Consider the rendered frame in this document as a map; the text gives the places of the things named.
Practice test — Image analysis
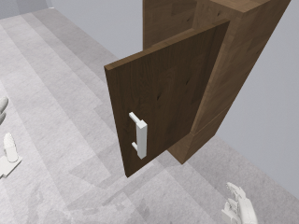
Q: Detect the robot right hand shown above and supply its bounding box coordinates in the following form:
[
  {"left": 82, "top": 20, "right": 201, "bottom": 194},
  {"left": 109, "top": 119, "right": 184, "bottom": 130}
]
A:
[{"left": 221, "top": 182, "right": 259, "bottom": 224}]

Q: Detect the handle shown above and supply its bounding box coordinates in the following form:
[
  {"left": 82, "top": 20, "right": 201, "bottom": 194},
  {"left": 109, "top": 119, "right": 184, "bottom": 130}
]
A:
[{"left": 129, "top": 112, "right": 148, "bottom": 160}]

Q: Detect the cupboard door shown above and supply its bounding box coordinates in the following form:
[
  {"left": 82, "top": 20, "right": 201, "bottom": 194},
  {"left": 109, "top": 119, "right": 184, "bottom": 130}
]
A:
[{"left": 104, "top": 18, "right": 231, "bottom": 178}]

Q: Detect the robot left hand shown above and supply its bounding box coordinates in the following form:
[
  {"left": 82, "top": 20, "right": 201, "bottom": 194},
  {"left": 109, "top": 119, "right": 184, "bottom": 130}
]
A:
[{"left": 0, "top": 96, "right": 22, "bottom": 179}]

